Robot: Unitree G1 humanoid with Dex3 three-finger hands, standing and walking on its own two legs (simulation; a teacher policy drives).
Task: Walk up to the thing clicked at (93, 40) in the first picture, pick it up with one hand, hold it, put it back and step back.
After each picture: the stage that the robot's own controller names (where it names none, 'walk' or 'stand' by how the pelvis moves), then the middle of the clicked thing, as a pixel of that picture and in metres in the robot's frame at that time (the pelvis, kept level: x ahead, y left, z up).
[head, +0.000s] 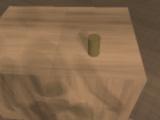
stand; (93, 45) +0.68 -0.04 -0.09
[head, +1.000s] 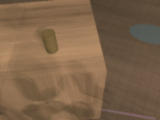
walk; (50, 41) +0.66 +0.19 -0.06
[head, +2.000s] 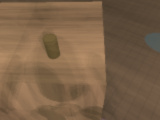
stand; (51, 46) +0.61 +0.19 -0.06
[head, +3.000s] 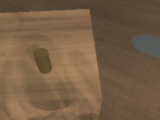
stand; (43, 61) +0.54 +0.22 -0.08
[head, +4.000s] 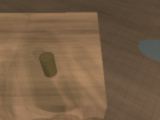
stand; (48, 65) +0.53 +0.19 -0.09
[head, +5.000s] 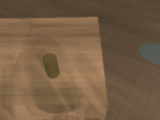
stand; (51, 66) +0.55 +0.18 -0.09
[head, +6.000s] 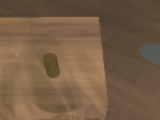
stand; (51, 66) +0.54 +0.18 -0.10
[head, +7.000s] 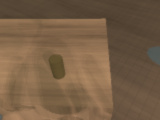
rise first; (57, 67) +0.54 +0.17 -0.09
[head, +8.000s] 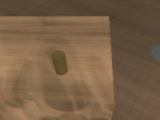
go down; (60, 63) +0.56 +0.16 -0.09
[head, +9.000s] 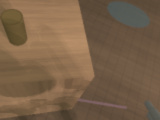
go down; (15, 28) +0.56 +0.17 -0.01
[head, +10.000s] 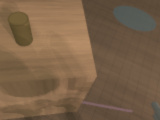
approach; (21, 30) +0.57 +0.16 -0.01
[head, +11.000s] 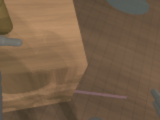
close; out of the picture +0.58 +0.17 +0.02
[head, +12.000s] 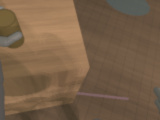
lift; (9, 30) +0.53 +0.14 +0.02
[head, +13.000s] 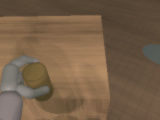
lift; (39, 82) +0.32 +0.15 +0.11
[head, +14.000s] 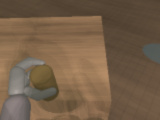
hold; (45, 83) +0.32 +0.14 +0.09
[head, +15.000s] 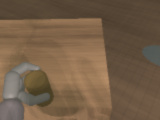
hold; (40, 89) +0.31 +0.16 +0.08
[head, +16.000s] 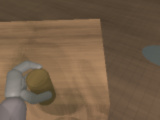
hold; (42, 87) +0.31 +0.15 +0.09
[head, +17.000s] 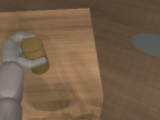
crouch; (36, 56) +0.42 +0.15 +0.10
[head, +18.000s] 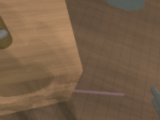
lower; out of the picture +0.54 +0.17 +0.01
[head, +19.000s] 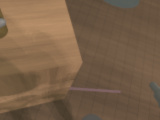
lower; out of the picture +0.56 +0.15 +0.03
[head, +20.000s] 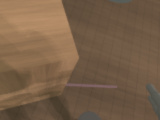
lower; out of the picture +0.57 +0.17 +0.04
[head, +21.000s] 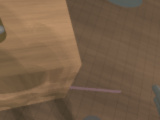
lower; out of the picture +0.54 +0.17 +0.02
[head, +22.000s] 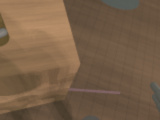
rest; out of the picture +0.54 +0.16 +0.02
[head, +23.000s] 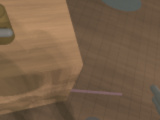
open; out of the picture +0.55 +0.15 +0.02
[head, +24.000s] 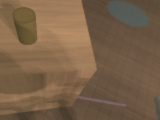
rise; (26, 27) +0.55 +0.13 +0.01
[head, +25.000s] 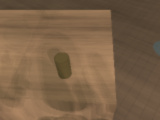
sink last; (63, 66) +0.50 +0.14 -0.06
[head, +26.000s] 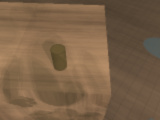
stand; (59, 57) +0.54 +0.14 -0.06
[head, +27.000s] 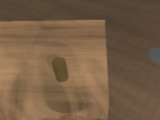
stand; (60, 70) +0.54 +0.15 -0.09
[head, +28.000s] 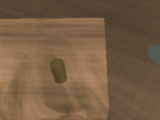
stand; (58, 71) +0.52 +0.15 -0.09
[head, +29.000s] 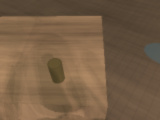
stand; (56, 71) +0.51 +0.16 -0.09
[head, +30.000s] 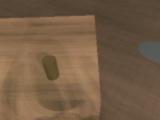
stand; (51, 68) +0.54 +0.18 -0.09
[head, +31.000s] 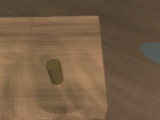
stand; (55, 72) +0.50 +0.16 -0.09
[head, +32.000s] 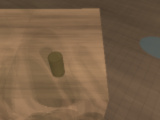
walk; (56, 65) +0.52 +0.15 -0.09
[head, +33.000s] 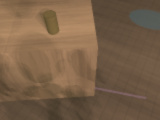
walk; (51, 22) +0.75 +0.20 -0.07
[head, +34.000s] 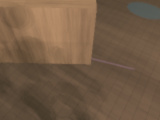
stand; out of the picture +1.13 +0.15 -0.07
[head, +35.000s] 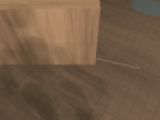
stand; out of the picture +1.10 +0.14 -0.06
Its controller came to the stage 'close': yes
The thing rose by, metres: 0.19
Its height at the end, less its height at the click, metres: +0.00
